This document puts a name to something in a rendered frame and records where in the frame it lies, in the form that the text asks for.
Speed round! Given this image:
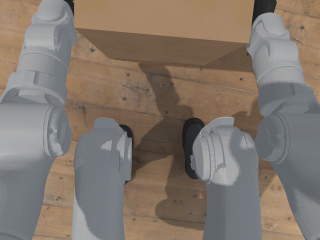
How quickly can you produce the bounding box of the robot left thigh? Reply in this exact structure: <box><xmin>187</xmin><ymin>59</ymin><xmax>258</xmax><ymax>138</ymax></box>
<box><xmin>71</xmin><ymin>127</ymin><xmax>132</xmax><ymax>240</ymax></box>

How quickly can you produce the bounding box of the robot left forearm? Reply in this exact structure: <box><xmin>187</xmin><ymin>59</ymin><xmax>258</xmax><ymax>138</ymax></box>
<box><xmin>0</xmin><ymin>0</ymin><xmax>78</xmax><ymax>108</ymax></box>

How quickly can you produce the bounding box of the robot right forearm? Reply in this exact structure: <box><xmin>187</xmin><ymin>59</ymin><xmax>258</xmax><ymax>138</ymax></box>
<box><xmin>246</xmin><ymin>12</ymin><xmax>320</xmax><ymax>117</ymax></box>

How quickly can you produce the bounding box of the carton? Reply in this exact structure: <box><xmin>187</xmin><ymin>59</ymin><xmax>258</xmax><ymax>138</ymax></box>
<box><xmin>74</xmin><ymin>0</ymin><xmax>255</xmax><ymax>66</ymax></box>

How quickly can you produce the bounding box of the robot right hand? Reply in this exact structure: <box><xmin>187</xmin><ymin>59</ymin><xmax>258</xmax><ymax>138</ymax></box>
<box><xmin>251</xmin><ymin>0</ymin><xmax>277</xmax><ymax>25</ymax></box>

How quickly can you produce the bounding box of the robot left hand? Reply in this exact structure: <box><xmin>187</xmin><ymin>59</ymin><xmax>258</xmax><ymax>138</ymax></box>
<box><xmin>64</xmin><ymin>0</ymin><xmax>74</xmax><ymax>16</ymax></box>

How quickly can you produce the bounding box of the right robot shin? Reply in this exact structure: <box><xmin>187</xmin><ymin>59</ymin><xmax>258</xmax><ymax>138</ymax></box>
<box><xmin>190</xmin><ymin>116</ymin><xmax>259</xmax><ymax>177</ymax></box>

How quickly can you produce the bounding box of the robot left upper arm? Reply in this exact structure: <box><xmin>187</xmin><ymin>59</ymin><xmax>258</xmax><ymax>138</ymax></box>
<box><xmin>0</xmin><ymin>102</ymin><xmax>72</xmax><ymax>240</ymax></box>

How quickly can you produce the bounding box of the robot right upper arm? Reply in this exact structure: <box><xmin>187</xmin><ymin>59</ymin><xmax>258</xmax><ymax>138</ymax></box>
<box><xmin>254</xmin><ymin>112</ymin><xmax>320</xmax><ymax>240</ymax></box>

